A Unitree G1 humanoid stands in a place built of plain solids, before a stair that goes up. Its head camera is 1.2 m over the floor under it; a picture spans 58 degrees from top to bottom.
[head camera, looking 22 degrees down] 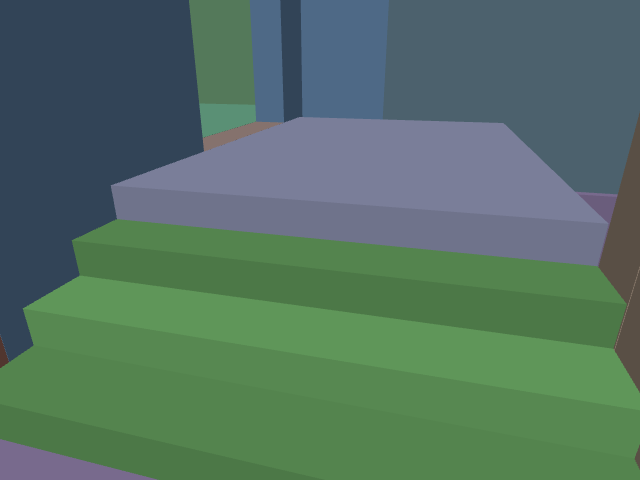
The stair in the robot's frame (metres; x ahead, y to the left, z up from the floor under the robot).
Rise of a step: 0.17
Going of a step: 0.29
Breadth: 2.10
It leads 15 degrees to the right of straight ahead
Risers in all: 4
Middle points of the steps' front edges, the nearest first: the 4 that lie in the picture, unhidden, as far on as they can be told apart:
0.89 0.20 0.17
1.17 0.12 0.34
1.45 0.05 0.51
1.73 -0.02 0.67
